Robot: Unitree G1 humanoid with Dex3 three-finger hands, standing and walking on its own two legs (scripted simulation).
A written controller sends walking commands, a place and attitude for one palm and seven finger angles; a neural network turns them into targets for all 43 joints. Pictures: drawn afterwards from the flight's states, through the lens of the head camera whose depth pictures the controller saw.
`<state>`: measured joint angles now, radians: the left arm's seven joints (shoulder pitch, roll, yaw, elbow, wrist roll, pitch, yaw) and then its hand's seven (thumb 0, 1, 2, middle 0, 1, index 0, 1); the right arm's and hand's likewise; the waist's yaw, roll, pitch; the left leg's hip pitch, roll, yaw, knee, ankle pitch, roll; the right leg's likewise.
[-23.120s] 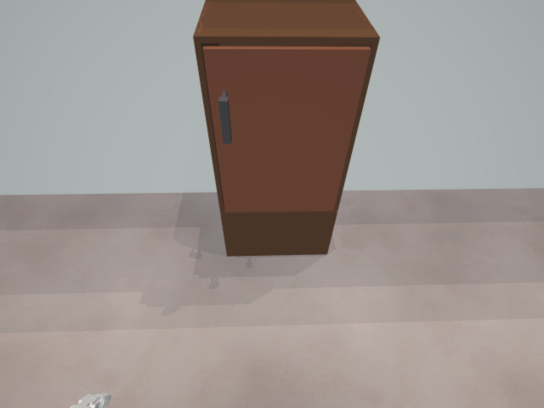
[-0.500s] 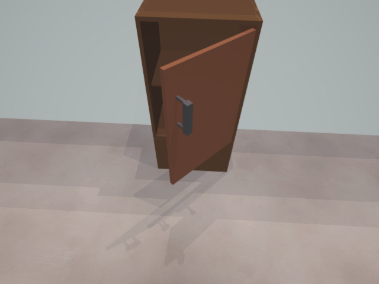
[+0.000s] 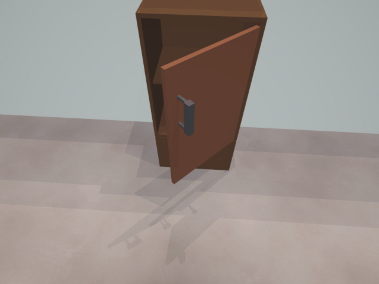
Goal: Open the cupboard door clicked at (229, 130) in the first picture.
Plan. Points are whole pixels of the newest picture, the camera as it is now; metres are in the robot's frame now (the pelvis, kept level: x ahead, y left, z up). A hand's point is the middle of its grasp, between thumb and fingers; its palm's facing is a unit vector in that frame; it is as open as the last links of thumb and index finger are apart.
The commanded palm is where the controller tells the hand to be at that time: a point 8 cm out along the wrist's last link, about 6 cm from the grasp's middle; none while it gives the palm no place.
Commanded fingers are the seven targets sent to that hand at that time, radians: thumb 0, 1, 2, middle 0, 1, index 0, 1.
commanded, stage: look to check the result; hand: left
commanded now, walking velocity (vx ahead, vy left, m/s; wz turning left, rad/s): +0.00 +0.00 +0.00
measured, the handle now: (184, 115) +0.60 +0.05 -0.03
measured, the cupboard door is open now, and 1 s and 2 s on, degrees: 45 45 45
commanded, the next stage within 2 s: walk to a spot facing it in 0.10 s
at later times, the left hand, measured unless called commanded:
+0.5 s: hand out of the picture +0.02 +0.18 -0.18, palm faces -0.03 -0.98 -0.20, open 7.4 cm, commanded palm none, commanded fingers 0.00 0.90 0.90 -0.20 -0.30 -0.20 -0.30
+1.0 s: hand out of the picture +0.09 +0.14 -0.16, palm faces -0.25 -0.93 -0.27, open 7.4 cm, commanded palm none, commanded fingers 0.00 0.90 0.90 -0.20 -0.30 -0.20 -0.30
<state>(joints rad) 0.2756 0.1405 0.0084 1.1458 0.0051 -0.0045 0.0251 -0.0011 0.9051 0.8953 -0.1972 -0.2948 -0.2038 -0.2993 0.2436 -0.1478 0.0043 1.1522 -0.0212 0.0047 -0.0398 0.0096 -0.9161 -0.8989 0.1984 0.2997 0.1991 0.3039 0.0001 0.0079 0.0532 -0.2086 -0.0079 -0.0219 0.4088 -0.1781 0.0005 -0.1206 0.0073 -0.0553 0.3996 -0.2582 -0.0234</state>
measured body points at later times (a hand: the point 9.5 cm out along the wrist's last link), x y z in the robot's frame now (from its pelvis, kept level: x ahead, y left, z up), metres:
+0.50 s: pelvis +0.00 +0.00 -0.01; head +0.03 -0.01 +0.44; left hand +0.02 +0.23 -0.16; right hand +0.00 -0.24 -0.17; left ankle +0.03 +0.12 -0.74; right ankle -0.02 -0.10 -0.74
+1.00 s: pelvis -0.01 -0.04 +0.00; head +0.03 -0.08 +0.45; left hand +0.10 +0.19 -0.14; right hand +0.04 -0.32 -0.15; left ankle +0.03 +0.13 -0.67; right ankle -0.03 -0.10 -0.74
